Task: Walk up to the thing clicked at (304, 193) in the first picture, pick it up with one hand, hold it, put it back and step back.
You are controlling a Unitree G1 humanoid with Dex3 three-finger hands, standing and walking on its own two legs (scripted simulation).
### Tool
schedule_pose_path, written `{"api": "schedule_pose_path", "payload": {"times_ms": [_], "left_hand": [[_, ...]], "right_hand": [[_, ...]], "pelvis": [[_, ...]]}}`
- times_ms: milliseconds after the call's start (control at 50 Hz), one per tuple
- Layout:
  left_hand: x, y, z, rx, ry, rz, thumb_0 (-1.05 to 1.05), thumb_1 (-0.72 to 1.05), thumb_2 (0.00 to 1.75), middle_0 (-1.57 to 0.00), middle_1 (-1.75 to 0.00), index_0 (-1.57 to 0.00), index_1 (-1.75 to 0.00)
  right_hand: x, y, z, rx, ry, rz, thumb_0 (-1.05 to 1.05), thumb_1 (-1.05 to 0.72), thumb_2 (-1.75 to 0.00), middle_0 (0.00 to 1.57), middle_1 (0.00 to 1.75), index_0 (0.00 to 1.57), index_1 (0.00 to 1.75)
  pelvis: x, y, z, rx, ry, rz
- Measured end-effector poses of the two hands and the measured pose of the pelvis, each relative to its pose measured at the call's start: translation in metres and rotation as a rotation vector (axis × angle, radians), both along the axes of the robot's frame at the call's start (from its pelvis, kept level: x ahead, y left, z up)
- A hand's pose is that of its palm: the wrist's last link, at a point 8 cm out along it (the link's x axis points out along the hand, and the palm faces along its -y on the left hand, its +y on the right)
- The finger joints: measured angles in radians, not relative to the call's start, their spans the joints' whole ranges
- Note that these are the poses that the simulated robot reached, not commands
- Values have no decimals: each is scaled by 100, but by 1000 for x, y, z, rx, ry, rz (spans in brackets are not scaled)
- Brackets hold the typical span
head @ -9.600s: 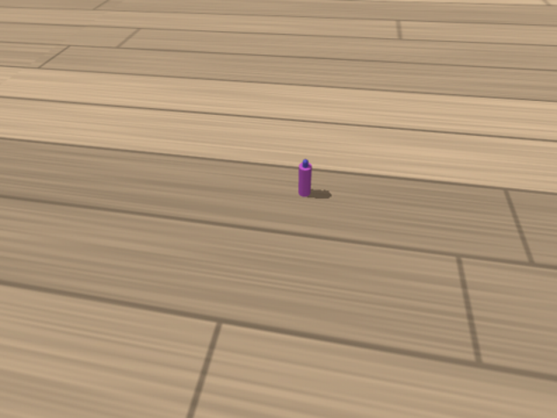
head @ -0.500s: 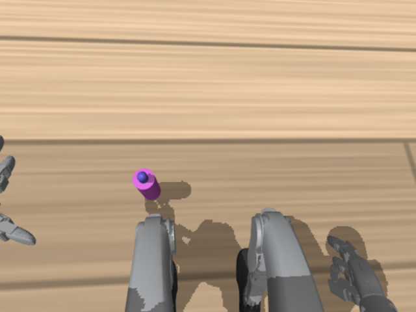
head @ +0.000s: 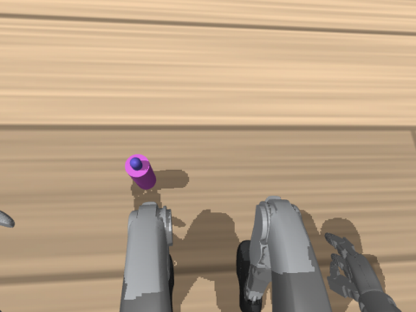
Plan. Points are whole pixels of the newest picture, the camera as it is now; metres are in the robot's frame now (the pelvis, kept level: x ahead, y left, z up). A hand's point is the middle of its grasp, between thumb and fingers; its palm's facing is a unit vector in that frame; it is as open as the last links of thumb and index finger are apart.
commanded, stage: go down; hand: left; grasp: from the side
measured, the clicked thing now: (141, 172) +0.43 +0.19 -0.32
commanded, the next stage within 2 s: approach in 0.54 s
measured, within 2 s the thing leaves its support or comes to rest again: neither
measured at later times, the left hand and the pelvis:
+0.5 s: hand out of the picture +0.36 +0.38 -0.04, palm faces +0.07 -0.99 -0.12, open 17.6 cm; pelvis -0.01 +0.00 -0.02, yaw -1 degrees
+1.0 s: hand (50, 174) +0.37 +0.34 -0.13, palm faces +0.05 -1.00 +0.01, open 17.5 cm; pelvis -0.01 +0.00 -0.08, yaw -2 degrees
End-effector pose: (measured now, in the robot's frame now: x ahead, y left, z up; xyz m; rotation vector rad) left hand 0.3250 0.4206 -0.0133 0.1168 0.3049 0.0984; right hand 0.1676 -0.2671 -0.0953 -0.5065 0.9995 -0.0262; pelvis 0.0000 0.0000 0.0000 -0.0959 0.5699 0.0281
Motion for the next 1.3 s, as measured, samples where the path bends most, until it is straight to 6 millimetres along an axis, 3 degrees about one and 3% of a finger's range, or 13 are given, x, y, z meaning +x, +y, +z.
{"api": "schedule_pose_path", "payload": {"times_ms": [420,800,900,1140,1300], "left_hand": [[7,7,-14,-13,-40,-13,-1,-59,9,-5,-7,-4,-8],[17,6,-34,-53,-100,-10,-1,-60,7,-6,-8,-5,-9],[21,-6,-65,-90,-149,-20,-1,-59,6,-7,-8,-5,-10],[34,-56,-189,-155,-164,-81,-1,-53,7,-6,-9,-4,-10],[33,-86,-246,-181,-150,-130,-1,-51,8,-6,-9,-4,-10]], "right_hand": [[-20,-1,-15,-15,18,-5,0,-91,-90,21,30,21,30],[-20,-4,-32,-22,39,13,0,-91,-90,21,30,21,30],[-19,-6,-43,-37,44,51,0,-90,-90,21,30,21,30],[-25,-7,-72,-129,109,168,0,-90,-90,21,30,21,30],[-37,1,-82,-185,187,232,0,-91,-90,21,30,21,30]], "pelvis": [[-8,3,-22,-8,-17,-3],[-6,3,-39,-8,-10,-4],[-7,2,-54,-11,-28,-10],[-14,3,-109,-59,-135,-43],[-18,8,-130,-99,-210,-60]]}}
